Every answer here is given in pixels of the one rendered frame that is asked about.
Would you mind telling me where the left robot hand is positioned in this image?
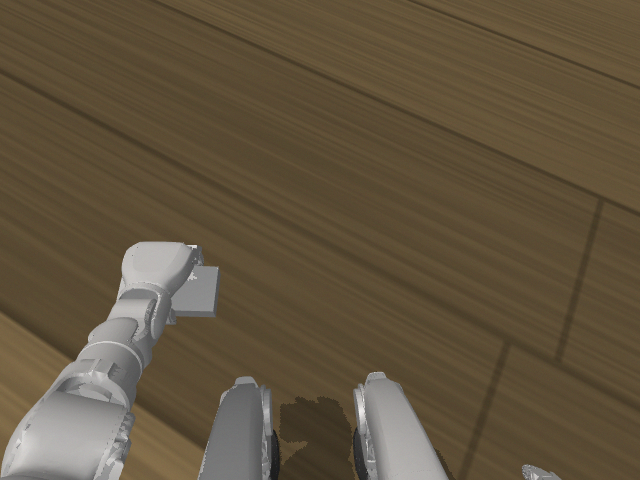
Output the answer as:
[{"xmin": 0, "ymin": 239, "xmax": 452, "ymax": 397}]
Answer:
[{"xmin": 121, "ymin": 241, "xmax": 204, "ymax": 325}]

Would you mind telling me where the left robot arm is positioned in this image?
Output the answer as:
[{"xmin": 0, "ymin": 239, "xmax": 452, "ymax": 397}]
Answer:
[{"xmin": 0, "ymin": 283, "xmax": 172, "ymax": 480}]

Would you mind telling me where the small box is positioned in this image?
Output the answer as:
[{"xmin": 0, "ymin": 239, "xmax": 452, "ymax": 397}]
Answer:
[{"xmin": 116, "ymin": 266, "xmax": 221, "ymax": 317}]

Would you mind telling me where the right robot hand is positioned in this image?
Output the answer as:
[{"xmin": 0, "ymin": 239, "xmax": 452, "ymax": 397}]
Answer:
[{"xmin": 522, "ymin": 464, "xmax": 561, "ymax": 480}]

